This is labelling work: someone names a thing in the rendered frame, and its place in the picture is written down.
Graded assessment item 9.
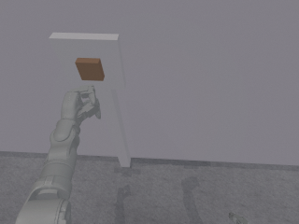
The button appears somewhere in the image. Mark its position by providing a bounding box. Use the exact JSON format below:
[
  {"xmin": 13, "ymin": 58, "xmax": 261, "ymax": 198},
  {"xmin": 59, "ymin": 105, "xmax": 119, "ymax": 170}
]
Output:
[{"xmin": 75, "ymin": 58, "xmax": 105, "ymax": 81}]

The right robot hand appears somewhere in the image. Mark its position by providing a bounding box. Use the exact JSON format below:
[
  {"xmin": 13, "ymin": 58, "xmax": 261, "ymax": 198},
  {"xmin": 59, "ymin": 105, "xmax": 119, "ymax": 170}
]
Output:
[{"xmin": 228, "ymin": 212, "xmax": 249, "ymax": 224}]

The panel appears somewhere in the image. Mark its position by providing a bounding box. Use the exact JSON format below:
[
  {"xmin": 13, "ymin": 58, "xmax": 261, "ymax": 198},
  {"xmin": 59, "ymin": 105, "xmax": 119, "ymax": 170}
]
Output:
[{"xmin": 49, "ymin": 32, "xmax": 131, "ymax": 168}]

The robot left forearm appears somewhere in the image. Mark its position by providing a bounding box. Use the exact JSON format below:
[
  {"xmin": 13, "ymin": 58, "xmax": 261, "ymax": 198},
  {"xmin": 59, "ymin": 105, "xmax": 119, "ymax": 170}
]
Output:
[{"xmin": 15, "ymin": 119, "xmax": 81, "ymax": 224}]

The left robot hand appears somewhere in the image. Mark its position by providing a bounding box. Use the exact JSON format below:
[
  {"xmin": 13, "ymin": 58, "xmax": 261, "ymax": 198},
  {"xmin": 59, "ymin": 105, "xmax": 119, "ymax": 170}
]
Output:
[{"xmin": 61, "ymin": 84, "xmax": 101, "ymax": 126}]

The left robot upper arm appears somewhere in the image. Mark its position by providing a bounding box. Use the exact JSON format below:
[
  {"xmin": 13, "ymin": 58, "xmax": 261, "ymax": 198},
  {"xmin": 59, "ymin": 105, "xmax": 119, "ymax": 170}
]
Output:
[{"xmin": 17, "ymin": 198, "xmax": 72, "ymax": 224}]

